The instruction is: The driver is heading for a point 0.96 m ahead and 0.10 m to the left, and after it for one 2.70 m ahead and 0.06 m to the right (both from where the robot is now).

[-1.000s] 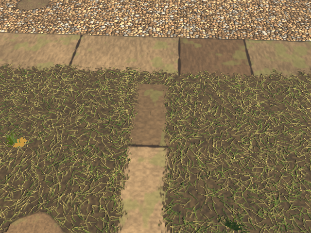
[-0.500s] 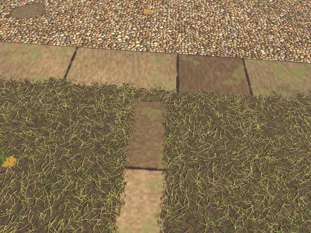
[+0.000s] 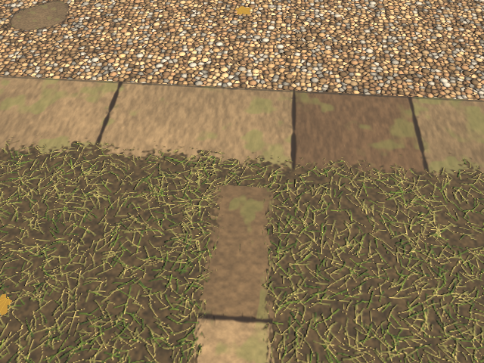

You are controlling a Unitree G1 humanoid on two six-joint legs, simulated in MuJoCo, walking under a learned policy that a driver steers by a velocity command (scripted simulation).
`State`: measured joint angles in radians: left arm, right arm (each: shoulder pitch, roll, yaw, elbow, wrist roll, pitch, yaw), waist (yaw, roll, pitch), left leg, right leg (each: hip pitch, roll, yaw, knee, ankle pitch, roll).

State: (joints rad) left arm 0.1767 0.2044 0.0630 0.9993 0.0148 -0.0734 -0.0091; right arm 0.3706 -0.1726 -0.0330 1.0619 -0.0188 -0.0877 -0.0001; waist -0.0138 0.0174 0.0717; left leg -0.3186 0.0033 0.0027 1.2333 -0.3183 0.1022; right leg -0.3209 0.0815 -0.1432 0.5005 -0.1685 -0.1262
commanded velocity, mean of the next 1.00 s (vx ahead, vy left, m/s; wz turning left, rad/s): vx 0.25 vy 0.00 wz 0.00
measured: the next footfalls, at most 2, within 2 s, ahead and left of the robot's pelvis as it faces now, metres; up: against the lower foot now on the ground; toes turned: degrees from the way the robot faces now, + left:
left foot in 0.42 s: +0.41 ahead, +0.10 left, +0.00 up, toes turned +4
right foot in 0.82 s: +0.37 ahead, -0.09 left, +0.00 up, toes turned -2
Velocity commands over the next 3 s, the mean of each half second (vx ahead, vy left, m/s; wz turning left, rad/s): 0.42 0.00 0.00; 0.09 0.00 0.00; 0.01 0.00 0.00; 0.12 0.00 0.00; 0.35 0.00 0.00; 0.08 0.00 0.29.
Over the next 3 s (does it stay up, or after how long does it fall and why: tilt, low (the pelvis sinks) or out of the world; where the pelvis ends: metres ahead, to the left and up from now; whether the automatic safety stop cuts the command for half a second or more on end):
stays up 0.66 -0.02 0.01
